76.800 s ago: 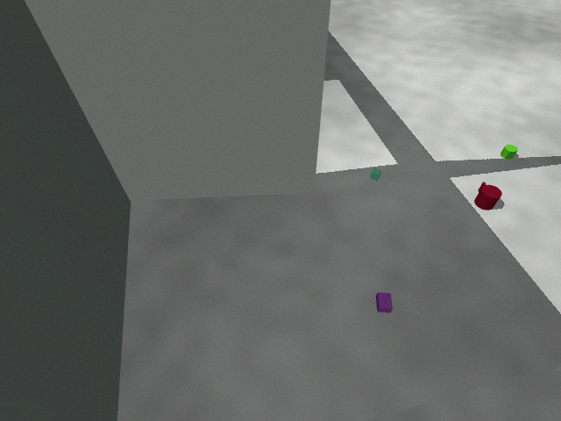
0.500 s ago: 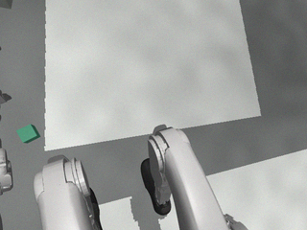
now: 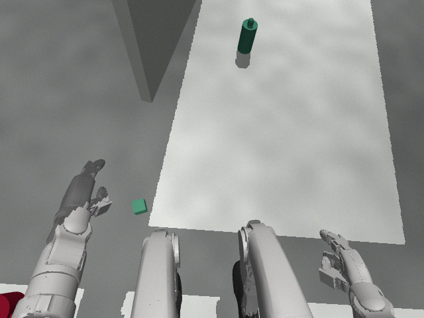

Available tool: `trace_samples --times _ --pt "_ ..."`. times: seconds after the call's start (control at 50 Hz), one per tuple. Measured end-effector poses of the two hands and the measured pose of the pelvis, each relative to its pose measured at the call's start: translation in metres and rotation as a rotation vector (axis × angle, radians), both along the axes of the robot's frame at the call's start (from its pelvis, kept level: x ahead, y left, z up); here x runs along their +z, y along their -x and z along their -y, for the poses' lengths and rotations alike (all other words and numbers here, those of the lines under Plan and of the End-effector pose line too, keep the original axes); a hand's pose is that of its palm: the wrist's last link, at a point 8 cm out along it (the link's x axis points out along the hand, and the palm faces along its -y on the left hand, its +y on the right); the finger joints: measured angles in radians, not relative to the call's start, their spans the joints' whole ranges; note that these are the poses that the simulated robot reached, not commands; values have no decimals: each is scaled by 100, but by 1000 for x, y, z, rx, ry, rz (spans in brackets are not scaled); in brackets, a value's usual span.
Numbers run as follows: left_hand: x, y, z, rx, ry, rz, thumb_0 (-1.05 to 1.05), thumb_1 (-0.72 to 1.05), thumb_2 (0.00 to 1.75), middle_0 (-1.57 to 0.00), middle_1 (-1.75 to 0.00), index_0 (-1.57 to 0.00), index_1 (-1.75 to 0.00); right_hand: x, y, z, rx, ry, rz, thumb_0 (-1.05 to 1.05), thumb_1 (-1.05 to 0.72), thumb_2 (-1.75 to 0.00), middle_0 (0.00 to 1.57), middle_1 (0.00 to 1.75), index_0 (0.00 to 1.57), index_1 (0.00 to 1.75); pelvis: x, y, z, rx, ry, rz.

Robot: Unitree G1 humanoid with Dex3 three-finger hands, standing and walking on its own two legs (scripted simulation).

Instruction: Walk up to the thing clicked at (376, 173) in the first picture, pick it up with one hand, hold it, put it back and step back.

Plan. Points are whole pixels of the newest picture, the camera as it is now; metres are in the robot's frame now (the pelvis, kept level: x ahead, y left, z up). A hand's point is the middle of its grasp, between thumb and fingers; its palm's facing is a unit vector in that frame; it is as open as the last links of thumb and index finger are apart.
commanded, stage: home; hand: left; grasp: from above
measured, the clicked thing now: (139, 206) +0.42 +0.22 -0.50
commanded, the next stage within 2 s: none
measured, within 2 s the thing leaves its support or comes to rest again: neither
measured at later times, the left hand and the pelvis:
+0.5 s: hand (68, 231) +0.27 +0.19 +0.09, palm faces +0.08 -0.97 -0.22, open 7.4 cm; pelvis +0.06 +0.00 +0.17, yaw +2 degrees
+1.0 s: hand (33, 271) +0.22 +0.19 +0.15, palm faces +0.11 -0.97 -0.21, open 7.4 cm; pelvis +0.07 +0.00 +0.20, yaw +4 degrees
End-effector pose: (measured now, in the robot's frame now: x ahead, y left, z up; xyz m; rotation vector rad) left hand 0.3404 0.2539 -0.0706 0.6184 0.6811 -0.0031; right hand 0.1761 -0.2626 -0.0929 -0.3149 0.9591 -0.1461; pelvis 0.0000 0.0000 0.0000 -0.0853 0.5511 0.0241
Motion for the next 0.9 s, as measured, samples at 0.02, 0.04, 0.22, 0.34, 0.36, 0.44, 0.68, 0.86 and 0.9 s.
trace_samples --times 0.02,0.04,0.22,0.34,0.36,0.44,0.68,0.86,0.9 --pt "7 6 1 26 25 -5 1 86 90 -21 -31 -21 -31 9 -7 -3 4 -4 24 0 -90 -90 20 30 20 30 8 -1 1 2 -3 9" --pt "15 12 2 52 49 -11 1 87 90 -21 -30 -21 -31 18 -13 -6 8 -9 46 0 -90 -90 20 30 20 30 15 -3 1 4 -5 18" --pt "82 49 13 244 235 -61 1 89 90 -21 -30 -21 -30 94 -37 -27 8 -43 151 0 -90 -90 20 30 20 30 83 -23 4 15 -20 108" --pt "128 68 16 320 309 -84 1 90 90 -21 -30 -20 -30 137 -31 -31 -25 -33 158 1 -90 -90 20 30 20 30 125 -39 3 21 -23 171" --pt "136 71 16 327 317 -87 1 90 90 -21 -30 -20 -30 144 -29 -31 -31 -29 159 1 -90 -90 20 30 20 30 131 -41 2 22 -24 181" --pt "167 82 16 343 331 -88 1 90 90 -21 -30 -20 -30 169 -25 -30 -56 -14 169 1 -90 -90 20 30 20 30 155 -52 0 25 -27 224" --pt "244 118 13 345 338 -50 1 90 90 -20 -30 -20 -30 224 -43 -32 -73 -1 298 1 -90 -90 20 30 20 30 196 -77 -6 34 -35 337" --pt "252 134 12 355 345 -61 1 90 90 -20 -29 -20 -30 241 -70 -40 -5 -14 407 1 -90 -90 20 30 20 30 201 -77 -5 46 -43 373" --pt "251 135 13 360 349 -65 1 90 90 -20 -29 -20 -30 243 -72 -40 6 -15 417 1 -90 -90 20 30 20 30 201 -76 -4 47 -44 376"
